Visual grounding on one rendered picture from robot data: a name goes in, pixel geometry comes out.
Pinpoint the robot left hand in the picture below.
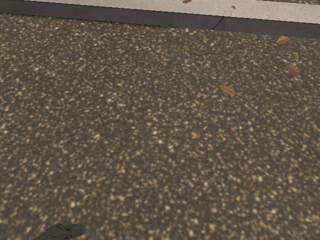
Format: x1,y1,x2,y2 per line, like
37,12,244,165
33,223,86,240

